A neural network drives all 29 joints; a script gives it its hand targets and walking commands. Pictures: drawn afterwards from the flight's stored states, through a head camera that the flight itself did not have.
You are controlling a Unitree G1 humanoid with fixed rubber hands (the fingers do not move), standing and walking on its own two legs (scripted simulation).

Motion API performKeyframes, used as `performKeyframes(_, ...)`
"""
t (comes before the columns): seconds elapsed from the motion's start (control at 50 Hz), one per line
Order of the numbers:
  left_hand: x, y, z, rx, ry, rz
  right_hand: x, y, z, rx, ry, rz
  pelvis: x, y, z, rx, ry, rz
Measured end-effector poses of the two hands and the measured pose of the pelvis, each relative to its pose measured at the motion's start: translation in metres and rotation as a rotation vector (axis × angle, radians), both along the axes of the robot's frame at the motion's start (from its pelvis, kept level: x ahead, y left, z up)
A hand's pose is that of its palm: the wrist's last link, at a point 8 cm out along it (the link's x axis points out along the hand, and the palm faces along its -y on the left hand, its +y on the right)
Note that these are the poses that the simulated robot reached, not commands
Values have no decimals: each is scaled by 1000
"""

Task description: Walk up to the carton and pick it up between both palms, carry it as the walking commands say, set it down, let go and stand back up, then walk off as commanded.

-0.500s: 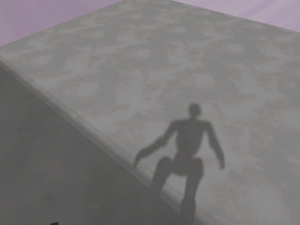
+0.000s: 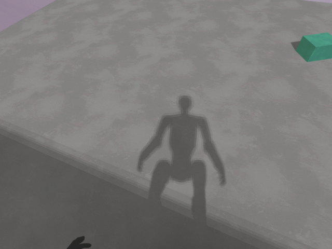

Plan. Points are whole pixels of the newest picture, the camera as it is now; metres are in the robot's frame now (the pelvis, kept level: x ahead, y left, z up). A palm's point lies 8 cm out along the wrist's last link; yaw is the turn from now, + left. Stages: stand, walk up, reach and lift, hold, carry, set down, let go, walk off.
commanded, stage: walk up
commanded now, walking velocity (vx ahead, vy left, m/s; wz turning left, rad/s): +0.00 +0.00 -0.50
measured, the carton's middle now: (317, 47) +1.93 -1.36 -0.68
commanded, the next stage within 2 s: none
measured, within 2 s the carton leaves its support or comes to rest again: neither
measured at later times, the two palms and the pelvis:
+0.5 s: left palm (88, 240) +0.17 +0.23 -0.11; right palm out of the picture +0.04 -0.29 -0.10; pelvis +0.05 -0.02 +0.01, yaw -16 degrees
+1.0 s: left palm (192, 164) +0.39 -0.05 -0.12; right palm out of the picture +0.05 -0.43 -0.14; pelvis +0.20 -0.21 +0.00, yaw -26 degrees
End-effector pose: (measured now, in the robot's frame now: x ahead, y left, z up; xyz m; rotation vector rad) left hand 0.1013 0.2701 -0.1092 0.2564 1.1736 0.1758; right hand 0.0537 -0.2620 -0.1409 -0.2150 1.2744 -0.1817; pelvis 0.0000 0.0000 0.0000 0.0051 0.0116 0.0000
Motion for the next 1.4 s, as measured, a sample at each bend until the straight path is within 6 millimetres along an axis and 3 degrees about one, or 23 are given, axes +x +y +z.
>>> performKeyframes(0.1,-3,-33,12,12,-8,-65,-7,-26,5,1,-32,-62,-6,-14,8,19,-19,-72)
performKeyframes(0.2,-4,-47,18,-20,-7,-97,-4,-43,24,-10,-92,-87,-4,-26,17,39,-20,-122)
performKeyframes(0.3,1,-48,16,-25,-4,-138,7,-53,39,-34,-157,-101,5,-29,20,23,-14,-172)
performKeyframes(0.42,17,-34,2,-26,59,-178,21,-40,46,-48,-227,-142,28,-21,15,-9,-3,-241)
performKeyframes(0.46,35,-32,-5,-29,65,-211,12,-36,41,-68,-222,-187,38,-19,10,-14,1,-261)
performKeyframes(0.5,65,-40,-3,-43,36,-243,-14,-33,41,-85,-155,-241,48,-20,13,-12,-5,-275)
performKeyframes(0.56,114,-61,6,-81,-30,-305,-60,-31,47,-95,-15,-318,66,-27,20,-27,-11,-290)
performKeyframes(0.64,170,-97,10,-121,-66,-371,-104,-29,57,-99,123,-422,91,-48,24,-52,-12,-312)
performKeyframes(0.74,229,-158,3,-160,-80,-445,-133,-37,67,-82,244,-538,117,-89,22,-74,-1,-357)
performKeyframes(0.84,287,-249,-10,-178,-110,-552,-129,-65,49,-14,296,-623,149,-144,4,-46,26,-406)
performKeyframes(0.9,312,-300,-23,-156,-135,-602,-109,-98,22,24,299,-632,167,-180,-15,-29,34,-447)
performKeyframes(0.96,303,-321,-21,-121,-89,-608,-54,-139,8,43,195,-583,182,-200,-10,-2,20,-456)
performKeyframes(1.08,265,-304,0,-46,62,-460,100,-218,14,39,-113,-465,224,-229,12,-8,-27,-477)
performKeyframes(1.18,265,-296,2,-18,163,-397,208,-258,35,23,-270,-403,263,-250,18,-28,-30,-496)
performKeyframes(1.26,288,-300,-7,-25,213,-377,271,-276,44,4,-315,-372,305,-264,15,-44,-14,-507)
performKeyframes(1.32,320,-305,-23,-34,232,-376,306,-288,40,-32,-331,-374,344,-274,3,-52,-5,-527)
performKeyframes(1.36,349,-313,-30,-35,231,-397,311,-291,38,-53,-315,-400,362,-280,0,-31,-15,-546)
performKeyframes(1.4,387,-329,-27,-40,192,-429,296,-291,39,-62,-260,-443,378,-288,5,-34,-24,-558)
